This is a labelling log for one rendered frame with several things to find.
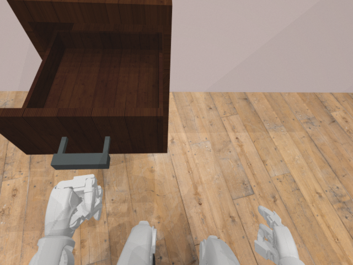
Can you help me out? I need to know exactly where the left robot hand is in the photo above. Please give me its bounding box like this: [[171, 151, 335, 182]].
[[44, 174, 103, 238]]

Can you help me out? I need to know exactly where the robot thigh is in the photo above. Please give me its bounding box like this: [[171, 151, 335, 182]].
[[117, 224, 157, 265], [199, 238, 240, 265]]

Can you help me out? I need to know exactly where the robot right thigh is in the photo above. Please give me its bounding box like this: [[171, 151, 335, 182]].
[[199, 238, 240, 265]]

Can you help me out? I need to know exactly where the robot left forearm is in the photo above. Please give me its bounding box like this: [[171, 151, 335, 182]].
[[29, 236, 75, 265]]

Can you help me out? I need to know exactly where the cabinet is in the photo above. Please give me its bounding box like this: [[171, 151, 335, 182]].
[[7, 0, 172, 154]]

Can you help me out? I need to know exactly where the right robot hand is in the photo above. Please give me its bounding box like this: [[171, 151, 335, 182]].
[[254, 205, 299, 265]]

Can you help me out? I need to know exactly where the drawer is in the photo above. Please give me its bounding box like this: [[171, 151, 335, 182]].
[[0, 30, 163, 155]]

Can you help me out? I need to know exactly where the robot left thigh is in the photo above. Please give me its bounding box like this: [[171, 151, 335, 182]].
[[117, 224, 157, 265]]

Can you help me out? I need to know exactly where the handle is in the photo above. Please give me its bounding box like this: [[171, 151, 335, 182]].
[[51, 136, 111, 170]]

